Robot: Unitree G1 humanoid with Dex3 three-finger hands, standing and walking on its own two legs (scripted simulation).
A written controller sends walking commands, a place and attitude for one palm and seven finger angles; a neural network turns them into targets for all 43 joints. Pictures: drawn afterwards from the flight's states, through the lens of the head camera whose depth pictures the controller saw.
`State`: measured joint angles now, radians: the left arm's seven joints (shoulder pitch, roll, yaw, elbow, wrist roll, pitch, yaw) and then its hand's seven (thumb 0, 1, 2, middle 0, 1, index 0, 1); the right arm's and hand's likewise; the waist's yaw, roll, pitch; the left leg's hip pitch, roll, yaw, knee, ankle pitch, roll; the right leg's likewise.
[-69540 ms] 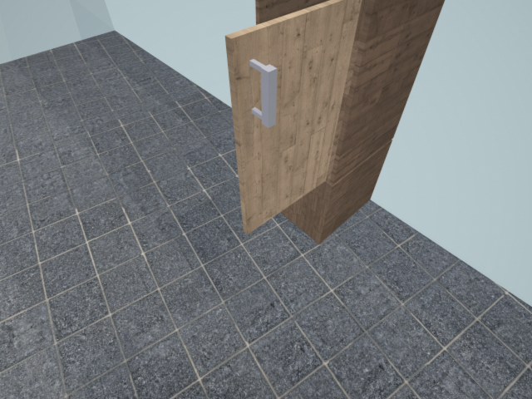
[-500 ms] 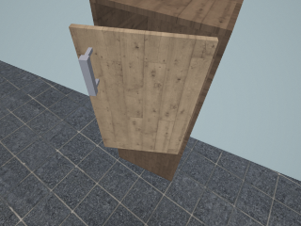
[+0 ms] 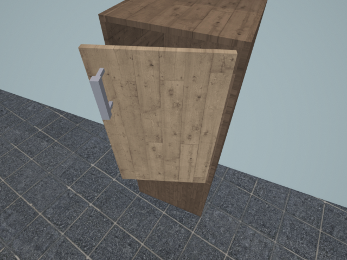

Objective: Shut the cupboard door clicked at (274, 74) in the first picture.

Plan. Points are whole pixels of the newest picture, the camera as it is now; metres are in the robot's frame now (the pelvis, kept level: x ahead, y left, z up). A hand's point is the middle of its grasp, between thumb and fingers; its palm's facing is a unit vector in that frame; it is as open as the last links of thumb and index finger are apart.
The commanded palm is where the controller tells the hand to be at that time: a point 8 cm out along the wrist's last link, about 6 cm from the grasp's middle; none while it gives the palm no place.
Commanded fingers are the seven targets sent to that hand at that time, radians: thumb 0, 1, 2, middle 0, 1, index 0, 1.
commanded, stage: look again from close up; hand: left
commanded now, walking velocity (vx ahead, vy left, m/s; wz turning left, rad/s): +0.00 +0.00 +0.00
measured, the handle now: (103, 94) +0.47 +0.21 +0.14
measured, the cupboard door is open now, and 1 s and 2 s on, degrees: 20 20 20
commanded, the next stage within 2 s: raise the hand and make a fist in 0.60 s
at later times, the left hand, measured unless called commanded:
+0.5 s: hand out of the picture +0.03 +0.17 -0.17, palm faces -0.01 -0.98 -0.17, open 7.3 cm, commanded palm none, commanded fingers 0.00 0.90 0.90 -0.20 -0.30 -0.20 -0.30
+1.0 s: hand (119, 205) +0.23 +0.14 +0.03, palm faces +0.04 -1.00 -0.03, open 6.7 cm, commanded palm +0.14 +0.21 -0.03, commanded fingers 0.00 0.90 0.90 -0.47 -0.60 -0.47 -0.60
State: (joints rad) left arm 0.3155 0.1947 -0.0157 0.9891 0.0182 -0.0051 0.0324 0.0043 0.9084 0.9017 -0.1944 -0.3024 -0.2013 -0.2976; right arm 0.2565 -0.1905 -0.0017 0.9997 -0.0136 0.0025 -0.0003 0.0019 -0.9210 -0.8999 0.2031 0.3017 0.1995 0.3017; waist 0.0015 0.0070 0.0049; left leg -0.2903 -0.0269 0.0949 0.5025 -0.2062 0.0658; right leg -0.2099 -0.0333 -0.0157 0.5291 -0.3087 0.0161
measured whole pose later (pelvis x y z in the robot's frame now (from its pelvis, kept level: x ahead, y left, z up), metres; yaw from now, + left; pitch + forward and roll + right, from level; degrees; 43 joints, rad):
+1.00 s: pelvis +0.01 -0.04 -0.03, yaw +2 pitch +6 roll +2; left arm 0.36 0.17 0.12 0.11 -0.23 -0.46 -0.21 0.00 0.91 0.90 -0.30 -0.42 -0.31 -0.42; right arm 0.23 -0.22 -0.03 0.69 0.02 -0.28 0.01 0.01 -0.91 -0.90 0.21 0.30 0.20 0.30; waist -0.04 -0.01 -0.13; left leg -0.55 -0.01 0.06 0.79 -0.34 0.02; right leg -0.50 0.00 -0.03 0.84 -0.45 -0.04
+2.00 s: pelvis +0.01 +0.00 -0.02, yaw +4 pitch +1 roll -2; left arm 0.33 0.28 0.19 -0.29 -0.31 -0.05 -0.24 0.01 0.90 0.90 -1.21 -1.41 -1.21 -1.40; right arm 0.24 -0.23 0.08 0.54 0.06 -0.26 -0.06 0.01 -0.91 -0.90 0.21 0.30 0.20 0.30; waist 0.04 0.05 -0.07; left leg -0.44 -0.02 0.02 0.75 -0.34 0.06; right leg -0.32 0.00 -0.07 0.69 -0.39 0.00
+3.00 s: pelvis +0.02 -0.04 -0.01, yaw +4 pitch -2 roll +0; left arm 0.08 0.33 0.29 -0.07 -0.33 0.06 -0.30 0.01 0.90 0.90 -1.30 -1.50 -1.30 -1.50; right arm 0.22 -0.27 0.06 0.63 0.08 -0.23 -0.10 0.01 -0.91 -0.90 0.21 0.30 0.20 0.30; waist 0.05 0.06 -0.04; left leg -0.30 0.01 0.00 0.61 -0.28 0.00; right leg -0.20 0.04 -0.08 0.58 -0.36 -0.05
